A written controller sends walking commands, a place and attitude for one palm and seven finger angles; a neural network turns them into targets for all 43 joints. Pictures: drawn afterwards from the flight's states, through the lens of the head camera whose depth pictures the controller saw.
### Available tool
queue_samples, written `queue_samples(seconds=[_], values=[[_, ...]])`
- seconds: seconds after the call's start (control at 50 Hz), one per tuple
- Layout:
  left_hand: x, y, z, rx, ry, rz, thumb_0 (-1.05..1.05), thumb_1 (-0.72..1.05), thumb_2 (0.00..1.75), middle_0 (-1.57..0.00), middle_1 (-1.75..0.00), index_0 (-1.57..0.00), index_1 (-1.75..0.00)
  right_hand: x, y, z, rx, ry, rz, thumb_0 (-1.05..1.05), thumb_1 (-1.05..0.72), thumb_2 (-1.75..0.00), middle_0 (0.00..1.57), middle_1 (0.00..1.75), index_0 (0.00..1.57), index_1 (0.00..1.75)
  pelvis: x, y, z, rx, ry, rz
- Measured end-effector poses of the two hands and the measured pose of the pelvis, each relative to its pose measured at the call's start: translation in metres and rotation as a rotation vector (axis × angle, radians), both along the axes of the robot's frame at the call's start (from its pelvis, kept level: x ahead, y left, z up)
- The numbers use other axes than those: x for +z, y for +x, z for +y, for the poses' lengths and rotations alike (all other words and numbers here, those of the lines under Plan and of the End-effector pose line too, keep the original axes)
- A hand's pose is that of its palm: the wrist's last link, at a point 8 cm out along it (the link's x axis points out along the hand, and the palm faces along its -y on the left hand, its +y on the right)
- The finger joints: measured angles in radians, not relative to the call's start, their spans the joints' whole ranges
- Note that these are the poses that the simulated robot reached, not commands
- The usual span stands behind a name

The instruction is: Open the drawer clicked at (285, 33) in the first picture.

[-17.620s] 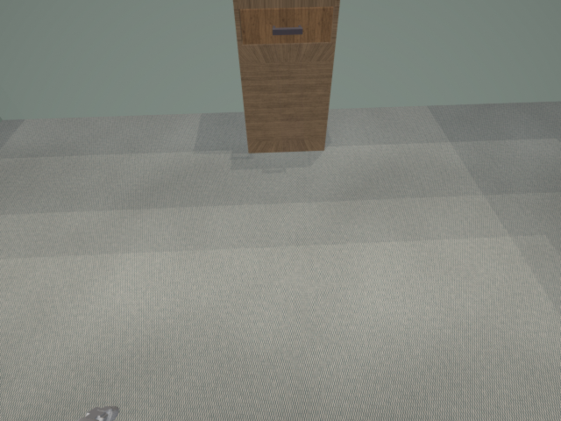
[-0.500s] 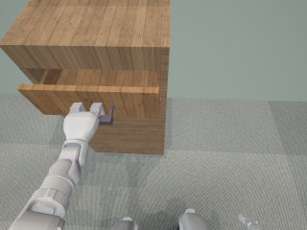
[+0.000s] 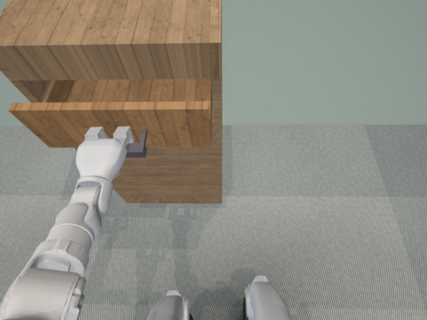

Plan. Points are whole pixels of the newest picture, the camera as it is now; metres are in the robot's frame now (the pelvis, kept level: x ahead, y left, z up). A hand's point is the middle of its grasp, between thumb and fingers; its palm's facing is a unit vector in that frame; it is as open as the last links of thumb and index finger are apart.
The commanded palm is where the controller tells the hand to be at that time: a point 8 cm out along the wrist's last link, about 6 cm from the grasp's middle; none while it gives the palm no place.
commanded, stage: pull the drawer open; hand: left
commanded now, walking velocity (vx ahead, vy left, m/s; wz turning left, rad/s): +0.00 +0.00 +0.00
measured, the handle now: (116, 142) +0.47 +0.20 -0.01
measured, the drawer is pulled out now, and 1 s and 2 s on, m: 0.08 0.19 0.30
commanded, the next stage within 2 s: open the thumb to release the handle in 1.58 s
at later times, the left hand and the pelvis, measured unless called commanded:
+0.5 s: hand (105, 208) +0.33 +0.21 -0.03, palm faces -0.01 -0.05 -1.00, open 5.7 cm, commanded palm +0.31 +0.22 +0.02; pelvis +0.04 +0.01 +0.02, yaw -1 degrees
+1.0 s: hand (101, 224) +0.30 +0.21 -0.03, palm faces -0.05 -0.06 -1.00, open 5.8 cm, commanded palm +0.24 +0.22 +0.02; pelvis +0.04 -0.01 +0.02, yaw -2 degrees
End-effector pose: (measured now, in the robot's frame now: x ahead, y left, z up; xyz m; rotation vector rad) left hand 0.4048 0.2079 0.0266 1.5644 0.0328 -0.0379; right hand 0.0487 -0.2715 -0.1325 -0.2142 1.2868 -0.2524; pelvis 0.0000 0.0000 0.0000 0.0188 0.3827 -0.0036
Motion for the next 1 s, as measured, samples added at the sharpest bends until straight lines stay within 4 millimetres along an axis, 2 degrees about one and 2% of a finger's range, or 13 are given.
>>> queue_samples(seconds=[0.14,0.26,0.36,0.48,0.58,0.66,0.78,0.9,1.0], values=[[0.001,-0.006,0.001,0.003,-0.029,0.003,0.00,0.72,0.78,-0.33,-1.35,-0.41,-1.35,0.005,0.010,0.004,-0.012,0.009,-0.038,0.00,-0.91,-0.89,0.21,0.30,0.21,0.30,0.003,0.003,0.002,-0.017,0.000,-0.004],[0.000,-0.031,0.001,0.006,-0.042,-0.027,0.02,0.73,0.77,-0.30,-1.35,-0.40,-1.34,0.013,0.033,0.010,-0.018,0.029,-0.087,0.00,-0.91,-0.89,0.21,0.30,0.21,0.30,0.010,0.016,0.006,-0.031,-0.004,-0.016],[0.000,-0.059,0.001,0.026,-0.042,-0.036,0.02,0.73,0.76,-0.29,-1.35,-0.39,-1.32,0.021,0.067,0.015,0.006,0.038,-0.140,0.01,-0.91,-0.89,0.21,0.30,0.21,0.30,0.015,0.029,0.007,-0.034,-0.009,-0.030],[0.000,-0.089,0.001,0.051,-0.045,-0.031,0.02,0.73,0.78,-0.27,-1.32,-0.39,-1.33,0.032,0.118,0.021,0.075,0.031,-0.226,0.01,-0.91,-0.89,0.21,0.30,0.20,0.30,0.019,0.042,0.007,-0.021,-0.016,-0.053],[-0.001,-0.094,0.001,0.051,-0.033,-0.044,0.01,0.72,0.81,-0.28,-1.33,-0.39,-1.34,0.035,0.157,0.027,0.154,0.020,-0.285,0.01,-0.91,-0.89,0.21,0.30,0.20,0.30,0.016,0.044,0.004,0.003,-0.018,-0.062],[0.000,-0.093,0.001,0.058,-0.028,-0.034,0.01,0.71,0.81,-0.29,-1.32,-0.40,-1.34,0.040,0.177,0.033,0.177,0.031,-0.338,0.01,-0.91,-0.89,0.20,0.30,0.21,0.30,0.016,0.043,0.001,0.008,-0.017,-0.072],[0.001,-0.092,0.000,0.065,-0.026,-0.016,0.01,0.70,0.81,-0.29,-1.32,-0.41,-1.35,0.041,0.178,0.036,0.184,0.049,-0.366,0.00,-0.91,-0.89,0.21,0.30,0.21,0.30,0.016,0.040,-0.003,0.008,-0.012,-0.079],[0.003,-0.098,0.001,0.073,-0.040,0.001,0.01,0.71,0.78,-0.28,-1.30,-0.40,-1.33,0.040,0.155,0.029,0.140,0.061,-0.345,0.01,-0.91,-0.89,0.21,0.30,0.21,0.30,0.017,0.039,-0.007,-0.014,-0.006,-0.080],[0.003,-0.120,0.003,0.070,-0.048,0.009,0.01,0.72,0.76,-0.26,-1.29,-0.39,-1.30,0.039,0.134,0.016,0.097,0.050,-0.315,0.01,-0.91,-0.89,0.21,0.30,0.21,0.30,0.016,0.041,-0.007,-0.037,-0.002,-0.076]])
